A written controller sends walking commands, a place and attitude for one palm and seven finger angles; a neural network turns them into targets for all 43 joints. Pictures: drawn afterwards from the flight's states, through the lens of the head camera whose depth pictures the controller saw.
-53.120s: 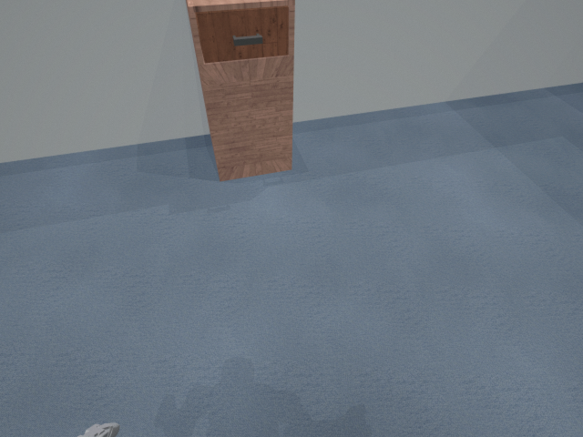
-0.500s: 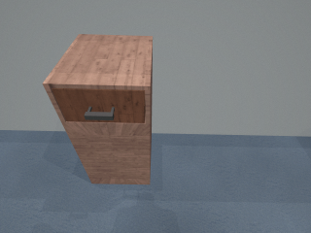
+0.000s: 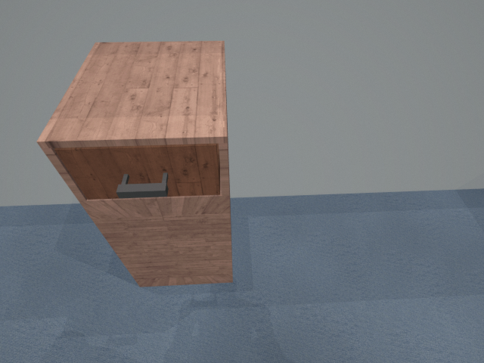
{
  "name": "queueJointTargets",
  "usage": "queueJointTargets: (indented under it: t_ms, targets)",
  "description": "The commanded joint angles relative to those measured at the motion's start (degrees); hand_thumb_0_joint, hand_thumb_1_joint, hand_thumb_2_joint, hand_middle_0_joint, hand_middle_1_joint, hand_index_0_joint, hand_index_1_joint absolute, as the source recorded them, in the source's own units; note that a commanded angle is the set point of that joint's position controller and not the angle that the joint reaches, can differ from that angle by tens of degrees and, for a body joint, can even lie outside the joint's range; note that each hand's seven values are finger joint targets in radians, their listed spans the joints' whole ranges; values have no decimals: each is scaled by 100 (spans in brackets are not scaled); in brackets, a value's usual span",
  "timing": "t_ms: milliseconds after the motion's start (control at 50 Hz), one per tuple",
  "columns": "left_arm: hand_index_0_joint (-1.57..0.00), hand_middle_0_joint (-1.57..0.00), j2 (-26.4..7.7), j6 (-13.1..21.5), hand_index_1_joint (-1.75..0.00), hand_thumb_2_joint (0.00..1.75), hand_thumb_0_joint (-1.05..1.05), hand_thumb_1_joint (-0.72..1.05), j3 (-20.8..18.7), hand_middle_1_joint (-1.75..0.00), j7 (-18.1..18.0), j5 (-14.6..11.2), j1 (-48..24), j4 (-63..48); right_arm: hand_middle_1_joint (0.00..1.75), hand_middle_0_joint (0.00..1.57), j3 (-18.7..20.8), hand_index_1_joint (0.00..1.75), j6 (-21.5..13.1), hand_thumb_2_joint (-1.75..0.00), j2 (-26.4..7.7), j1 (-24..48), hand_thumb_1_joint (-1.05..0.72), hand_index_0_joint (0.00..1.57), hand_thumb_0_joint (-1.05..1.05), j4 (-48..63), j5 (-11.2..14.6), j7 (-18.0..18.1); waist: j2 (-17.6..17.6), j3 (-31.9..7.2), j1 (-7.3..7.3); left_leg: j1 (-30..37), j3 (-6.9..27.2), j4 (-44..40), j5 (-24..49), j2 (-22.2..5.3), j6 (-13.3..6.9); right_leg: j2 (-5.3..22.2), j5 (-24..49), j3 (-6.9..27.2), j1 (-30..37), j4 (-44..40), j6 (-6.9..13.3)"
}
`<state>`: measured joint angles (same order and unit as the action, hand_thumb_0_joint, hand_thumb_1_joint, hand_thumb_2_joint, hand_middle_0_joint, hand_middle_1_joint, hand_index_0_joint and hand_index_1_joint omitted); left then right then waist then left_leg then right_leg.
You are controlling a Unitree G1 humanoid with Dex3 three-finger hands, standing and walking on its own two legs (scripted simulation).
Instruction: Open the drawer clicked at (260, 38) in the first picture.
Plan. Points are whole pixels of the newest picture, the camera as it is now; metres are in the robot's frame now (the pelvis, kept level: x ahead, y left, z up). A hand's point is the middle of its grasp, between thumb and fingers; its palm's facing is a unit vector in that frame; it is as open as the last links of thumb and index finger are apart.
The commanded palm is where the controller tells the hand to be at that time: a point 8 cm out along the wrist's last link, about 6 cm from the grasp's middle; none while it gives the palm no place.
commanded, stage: come to a stop and stand still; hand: left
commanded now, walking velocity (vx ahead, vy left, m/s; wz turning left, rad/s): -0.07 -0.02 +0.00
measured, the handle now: (144, 183) +0.49 +0.26 -0.06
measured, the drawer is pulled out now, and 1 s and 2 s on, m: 0.00 0.00 0.00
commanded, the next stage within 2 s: look again from close up in 0.54 s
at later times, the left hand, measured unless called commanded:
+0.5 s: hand out of the picture -0.03 +0.18 -0.17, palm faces +0.01 -0.98 -0.22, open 7.3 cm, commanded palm none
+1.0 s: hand out of the picture -0.04 +0.12 -0.17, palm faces +0.01 -0.99 -0.16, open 7.3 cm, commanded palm none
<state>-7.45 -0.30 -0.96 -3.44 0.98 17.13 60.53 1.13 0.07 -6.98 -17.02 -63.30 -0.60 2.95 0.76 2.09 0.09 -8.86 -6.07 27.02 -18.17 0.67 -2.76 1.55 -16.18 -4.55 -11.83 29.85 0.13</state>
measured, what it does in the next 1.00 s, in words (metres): stands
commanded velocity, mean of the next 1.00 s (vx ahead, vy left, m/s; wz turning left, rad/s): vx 0.00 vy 0.00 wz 0.00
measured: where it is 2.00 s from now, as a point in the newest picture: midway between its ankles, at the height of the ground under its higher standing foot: outside the picture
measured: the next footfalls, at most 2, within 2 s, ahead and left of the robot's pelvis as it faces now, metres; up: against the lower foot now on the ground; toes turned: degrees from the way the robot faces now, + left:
left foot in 1.68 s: +0.03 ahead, +0.07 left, +0.00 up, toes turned +5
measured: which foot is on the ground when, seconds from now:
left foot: down 0.00-1.00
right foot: down 0.00-1.00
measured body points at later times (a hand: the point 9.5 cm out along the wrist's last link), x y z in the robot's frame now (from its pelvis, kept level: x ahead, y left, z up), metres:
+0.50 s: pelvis -0.05 +0.00 +0.00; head -0.06 -0.01 +0.45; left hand -0.03 +0.23 -0.15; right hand -0.02 -0.23 -0.16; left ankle -0.04 +0.08 -0.74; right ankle -0.03 -0.12 -0.74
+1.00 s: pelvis -0.03 -0.03 +0.00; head -0.02 -0.04 +0.45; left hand -0.04 +0.18 -0.16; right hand -0.05 -0.24 -0.16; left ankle -0.04 +0.08 -0.74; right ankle -0.03 -0.12 -0.74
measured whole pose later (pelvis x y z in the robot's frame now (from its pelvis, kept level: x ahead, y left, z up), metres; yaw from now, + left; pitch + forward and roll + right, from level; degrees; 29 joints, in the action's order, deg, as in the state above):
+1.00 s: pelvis -0.03 -0.03 +0.00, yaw +0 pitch +0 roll +1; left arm -6.9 1.1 1.1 -1.4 0.9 18.0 64.8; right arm -1.2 -1.4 -7.3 -18.4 -65.1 -0.9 1.4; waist -0.1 0.9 0.1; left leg -10.2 -5.7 25.4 -15.1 -0.8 -0.7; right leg -0.1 -14.8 -4.9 -12.7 27.3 2.6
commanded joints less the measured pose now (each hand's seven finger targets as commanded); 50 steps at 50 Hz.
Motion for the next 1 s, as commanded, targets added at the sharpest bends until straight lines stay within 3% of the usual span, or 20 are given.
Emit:
queueJointTargets:
  t_ms: [0,100,120,140,160,180,200,240,260,320,340,460,520,580,660,980]
  targets:
    - [-20,-20,-507,-14,-30,90,0,90,-117,-30,-23,2,482,-279,30,20,176,30,14,-90,-694,-576,-90,20,0,188,4,27,82,-287,48,282,650,-41,4145,-1036,-52,428,2399,380,57,89,119]
    - [-20,-20,-467,-34,-30,90,0,90,-85,-30,26,24,378,-275,30,20,150,30,-21,-90,-649,-293,-90,20,0,283,-7,-35,73,-197,-8,-168,733,-403,2531,-944,-62,421,1769,484,221,-198,127]
    - [-20,-20,-844,18,-30,90,0,90,-66,-30,-152,22,534,-218,30,20,156,30,-91,-90,-993,246,-90,20,0,798,128,-66,-429,-59,-108,-292,586,678,3553,-1053,121,712,3210,679,-129,-288,58]
    - [-20,-20,-888,111,-30,90,0,90,-80,-30,-103,-9,377,-482,30,20,134,30,-75,-90,-787,-60,-90,20,0,890,35,-142,-483,-446,42,-476,553,467,1311,-675,152,844,2222,854,170,-232,318]
    - [-20,-20,-918,131,-30,90,0,90,-45,-30,-32,-40,106,-490,30,20,64,30,-37,-90,-641,153,-90,20,0,868,3,-183,-188,-281,27,-454,462,97,325,-534,116,814,1297,958,-55,-367,383]
    - [-20,-20,-911,117,-30,90,0,90,-18,-30,13,-26,-62,-549,30,20,45,30,-36,-90,-692,8,-90,20,0,893,-35,-203,6,-161,115,-570,630,-61,168,-565,59,678,249,844,-273,-408,400]
    - [-20,-20,-833,112,-30,90,0,90,-11,-30,48,-22,-29,-605,30,20,36,30,-57,-90,-724,-57,-90,20,0,925,-63,-208,306,-43,101,-655,803,-209,204,-662,-15,516,-151,784,-444,-390,385]
    - [-20,-20,-783,75,-30,90,0,90,23,-30,94,-5,7,-583,30,20,14,30,-85,-90,-809,29,-90,20,0,962,-67,-207,554,167,34,-870,1024,-607,7,-832,-106,309,-167,516,-408,-255,296]
    - [-20,-20,-764,70,-30,90,0,90,41,-30,117,6,45,-558,30,20,15,30,-87,-90,-852,16,-90,20,0,991,-78,-207,562,157,14,-953,1108,-730,-213,-877,-137,259,-148,441,-317,-214,270]
    - [-20,-20,-705,55,-30,90,0,90,84,-30,157,11,63,-503,30,20,4,30,-87,-90,-966,48,-90,20,0,1000,-72,-210,53,448,-28,-1286,1159,-1055,-944,-860,-123,239,-186,439,-272,-289,229]
    - [-20,-20,-702,53,-30,90,0,90,90,-30,165,17,83,-487,30,20,1,30,-88,-90,-985,53,-90,20,0,994,-70,-214,65,537,-34,-1330,1140,-1136,-1080,-845,-110,248,-224,452,-304,-327,219]
    - [-20,-20,-716,106,-30,90,0,90,99,-30,187,14,168,-381,30,20,-48,30,-110,-90,-959,-87,-90,20,0,815,-66,-219,-210,423,-11,-1091,1059,-1174,-924,-750,-98,331,-342,583,-332,-591,210]
    - [-20,-20,-709,148,-30,90,0,90,100,-30,194,-1,220,-308,30,20,-77,30,-133,-90,-935,-164,-90,20,0,694,-57,-214,-244,208,0,-855,934,-1021,-621,-692,-79,406,-351,710,-332,-733,219]
    - [-20,-20,-695,163,-30,90,0,90,105,-30,191,-5,236,-231,30,20,-105,30,-139,-90,-861,-226,-90,20,0,549,-51,-213,-145,263,12,-792,880,-1005,-495,-679,-61,438,-360,707,-382,-805,229]
    - [-20,-20,-670,200,-30,90,0,90,115,-30,189,-17,286,-87,30,20,-138,30,-146,-90,-752,-349,-90,20,0,371,-36,-202,-305,210,39,-652,771,-847,-162,-623,-22,484,-363,784,-370,-920,249]
    - [-20,-20,-467,252,-30,90,0,90,120,-30,145,-43,485,260,30,20,-177,30,-206,-90,-493,-515,-90,20,0,-74,-21,-115,-64,122,-19,-370,596,-632,905,-694,52,486,916,722,1,-816,294]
